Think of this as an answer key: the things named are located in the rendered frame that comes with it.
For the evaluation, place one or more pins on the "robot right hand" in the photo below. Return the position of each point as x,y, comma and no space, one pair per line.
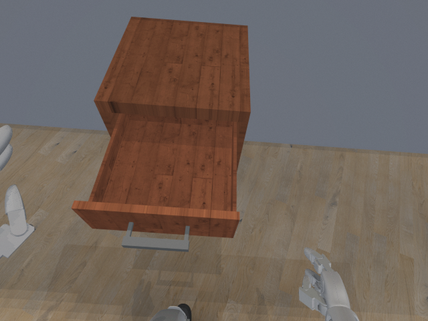
328,291

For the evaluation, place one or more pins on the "right robot forearm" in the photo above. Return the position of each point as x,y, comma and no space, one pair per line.
340,313

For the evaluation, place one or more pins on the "robot left hand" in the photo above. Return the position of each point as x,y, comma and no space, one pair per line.
13,235

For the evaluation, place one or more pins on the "left robot foot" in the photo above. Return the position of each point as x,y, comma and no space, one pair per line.
186,309

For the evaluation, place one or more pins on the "drawer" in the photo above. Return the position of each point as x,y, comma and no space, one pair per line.
166,173

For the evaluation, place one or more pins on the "handle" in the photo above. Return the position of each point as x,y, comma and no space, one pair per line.
155,243

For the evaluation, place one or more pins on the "robot left shin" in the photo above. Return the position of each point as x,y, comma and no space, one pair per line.
176,307

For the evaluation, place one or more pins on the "cabinet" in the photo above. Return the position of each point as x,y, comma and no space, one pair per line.
181,69

